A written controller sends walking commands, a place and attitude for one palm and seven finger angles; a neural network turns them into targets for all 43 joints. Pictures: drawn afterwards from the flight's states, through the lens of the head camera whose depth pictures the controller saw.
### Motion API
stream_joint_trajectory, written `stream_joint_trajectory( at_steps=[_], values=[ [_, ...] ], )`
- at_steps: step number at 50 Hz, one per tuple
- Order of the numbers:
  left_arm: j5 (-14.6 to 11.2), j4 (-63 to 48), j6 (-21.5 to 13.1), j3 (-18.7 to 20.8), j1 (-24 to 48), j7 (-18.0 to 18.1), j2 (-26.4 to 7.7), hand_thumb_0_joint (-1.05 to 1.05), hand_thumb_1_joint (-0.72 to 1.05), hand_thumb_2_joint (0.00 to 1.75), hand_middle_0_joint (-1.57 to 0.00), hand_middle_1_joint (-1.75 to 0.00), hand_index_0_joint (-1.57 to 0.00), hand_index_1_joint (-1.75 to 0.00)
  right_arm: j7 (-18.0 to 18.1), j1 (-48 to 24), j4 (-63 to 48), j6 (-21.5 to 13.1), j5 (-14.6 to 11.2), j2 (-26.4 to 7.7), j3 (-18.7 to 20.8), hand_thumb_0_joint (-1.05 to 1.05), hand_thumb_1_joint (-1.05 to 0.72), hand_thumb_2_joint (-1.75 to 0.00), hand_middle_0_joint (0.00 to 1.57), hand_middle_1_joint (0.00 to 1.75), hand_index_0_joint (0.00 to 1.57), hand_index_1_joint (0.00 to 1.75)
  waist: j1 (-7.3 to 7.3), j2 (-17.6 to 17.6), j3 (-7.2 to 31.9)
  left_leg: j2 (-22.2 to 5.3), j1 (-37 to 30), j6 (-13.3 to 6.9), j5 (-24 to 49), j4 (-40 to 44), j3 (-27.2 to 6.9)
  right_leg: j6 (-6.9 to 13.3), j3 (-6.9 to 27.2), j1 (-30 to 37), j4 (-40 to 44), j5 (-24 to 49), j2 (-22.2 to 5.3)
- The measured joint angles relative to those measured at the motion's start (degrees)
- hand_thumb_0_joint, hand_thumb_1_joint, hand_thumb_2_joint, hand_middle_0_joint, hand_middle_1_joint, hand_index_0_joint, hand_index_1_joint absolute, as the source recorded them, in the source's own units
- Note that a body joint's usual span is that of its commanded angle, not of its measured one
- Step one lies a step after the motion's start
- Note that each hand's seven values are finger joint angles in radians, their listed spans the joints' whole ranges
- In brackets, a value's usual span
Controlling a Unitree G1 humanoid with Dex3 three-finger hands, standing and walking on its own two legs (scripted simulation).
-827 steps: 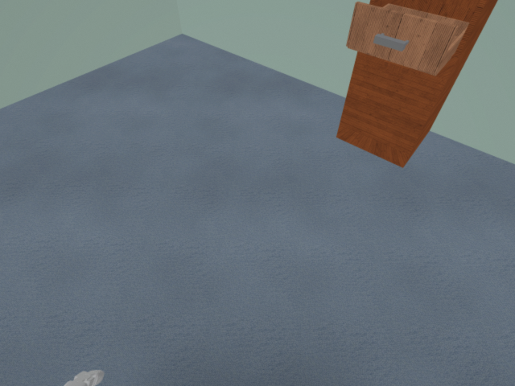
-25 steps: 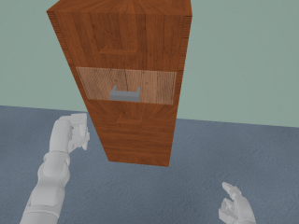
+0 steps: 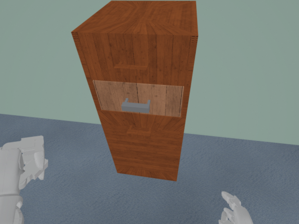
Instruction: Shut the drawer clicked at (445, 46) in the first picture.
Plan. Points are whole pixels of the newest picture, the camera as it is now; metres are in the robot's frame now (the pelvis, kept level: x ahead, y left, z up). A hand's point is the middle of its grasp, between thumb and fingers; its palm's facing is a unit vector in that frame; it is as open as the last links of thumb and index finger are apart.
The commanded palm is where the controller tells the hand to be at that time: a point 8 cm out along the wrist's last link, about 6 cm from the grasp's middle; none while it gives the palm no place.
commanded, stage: draw the hand back to the body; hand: left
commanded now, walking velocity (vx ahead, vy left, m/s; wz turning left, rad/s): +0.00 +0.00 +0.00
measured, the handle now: (136, 104) +0.59 +0.14 -0.04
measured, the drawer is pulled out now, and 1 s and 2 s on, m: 0.00 0.00 0.00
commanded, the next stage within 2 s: step back with the hand held close in 0.18 s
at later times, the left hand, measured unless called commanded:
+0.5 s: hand (40, 169) +0.17 +0.24 +0.16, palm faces +0.38 -0.81 -0.45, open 3.3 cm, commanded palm +0.11 +0.28 +0.17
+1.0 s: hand (17, 201) +0.11 +0.25 +0.15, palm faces +0.40 -0.78 -0.47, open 3.3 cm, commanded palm +0.05 +0.29 +0.17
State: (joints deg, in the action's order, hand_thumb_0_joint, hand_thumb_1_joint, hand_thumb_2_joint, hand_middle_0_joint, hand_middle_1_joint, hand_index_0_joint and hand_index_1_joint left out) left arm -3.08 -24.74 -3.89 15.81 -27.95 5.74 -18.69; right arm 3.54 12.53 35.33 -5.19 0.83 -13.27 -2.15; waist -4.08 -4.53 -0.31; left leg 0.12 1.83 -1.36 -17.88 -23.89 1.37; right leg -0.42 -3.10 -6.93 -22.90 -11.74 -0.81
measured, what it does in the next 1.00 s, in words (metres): shifts its weight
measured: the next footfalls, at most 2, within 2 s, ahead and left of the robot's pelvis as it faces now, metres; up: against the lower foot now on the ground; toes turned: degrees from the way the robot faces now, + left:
right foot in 1.72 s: -0.19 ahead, -0.11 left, +0.00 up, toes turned +3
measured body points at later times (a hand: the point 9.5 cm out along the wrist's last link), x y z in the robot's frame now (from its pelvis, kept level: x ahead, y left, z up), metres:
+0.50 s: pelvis -0.03 +0.00 +0.00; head -0.02 -0.02 +0.45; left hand +0.14 +0.28 +0.18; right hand +0.15 -0.23 -0.09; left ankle -0.05 +0.10 -0.74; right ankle +0.01 -0.13 -0.74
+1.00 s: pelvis -0.08 +0.01 -0.02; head -0.07 +0.01 +0.43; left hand +0.08 +0.29 +0.18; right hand +0.09 -0.23 -0.09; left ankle -0.05 +0.10 -0.74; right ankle +0.01 -0.13 -0.74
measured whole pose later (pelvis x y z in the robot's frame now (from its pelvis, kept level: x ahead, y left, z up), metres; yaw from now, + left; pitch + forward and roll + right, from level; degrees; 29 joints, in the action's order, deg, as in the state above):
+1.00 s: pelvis -0.08 +0.01 -0.02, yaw -1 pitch +0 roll +0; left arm 0.5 -30.6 -14.3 21.4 -33.7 8.3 -20.1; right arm 4.6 12.1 31.3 -4.0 0.6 -12.6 0.0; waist -0.8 -0.6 -1.0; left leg 1.4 19.3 -3.2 -15.7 -34.8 2.8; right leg -1.2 -1.6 -23.0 -30.2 -7.1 -2.3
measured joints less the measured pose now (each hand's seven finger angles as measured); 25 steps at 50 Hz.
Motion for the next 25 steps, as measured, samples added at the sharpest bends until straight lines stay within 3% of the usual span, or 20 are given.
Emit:
stream_joint_trajectory(
  at_steps=[5, 16, 21, 25],
  values=[
    [0.21, -2.34, -1.42, 1.96, -2.57, 0.53, -0.29, 0.02, 0.89, 0.90, -1.40, -1.60, -1.40, -1.60, 0.48, 0.41, 0.46, -1.57, -0.15, -0.31, 0.62, 0.01, -0.91, -0.90, 0.21, 0.30, 0.21, 0.30, -0.43, -0.09, -0.20, -0.08, 0.01, 0.03, -0.06, -0.70, -0.06, 0.09, -0.06, 0.16, -0.40, 0.08, 0.05],
    [0.79, -0.67, -1.77, 0.41, -0.74, 0.87, 1.00, 0.02, 0.89, 0.90, -1.40, -1.60, -1.40, -1.60, 1.10, 0.25, 1.17, -3.69, 0.14, 0.32, 0.36, 0.01, -0.91, -0.90, 0.21, 0.30, 0.21, 0.30, -0.12, 0.45, -1.01, -0.22, -0.13, 0.28, 0.62, -0.80, 0.15, 0.44, 0.14, 0.12, -0.65, 0.75, 0.20],
    [1.10, -0.71, -5.52, 3.80, -2.55, 0.76, 0.49, 0.01, 0.89, 0.90, -1.40, -1.60, -1.40, -1.60, 0.46, -0.58, -0.52, -0.87, 0.58, 0.39, 0.34, 0.01, -0.91, -0.90, 0.21, 0.30, 0.21, 0.30, 2.20, 0.58, 0.37, -0.68, 4.17, 0.16, 0.94, -1.82, 0.14, 0.39, 0.07, -3.05, 0.82, 2.39, 0.67],
    [1.31, -1.88, -7.06, 4.05, -4.45, 0.90, -0.14, 0.01, 0.89, 0.90, -1.40, -1.60, -1.40, -1.60, 0.41, -1.09, -1.32, 0.95, 0.57, -0.37, 1.42, 0.01, -0.91, -0.90, 0.21, 0.30, 0.21, 0.30, 3.42, 1.21, 0.01, 0.06, 6.77, -0.27, 2.04, -1.32, 0.67, -0.03, 0.64, -5.99, 0.81, 3.47, -0.03]
  ],
)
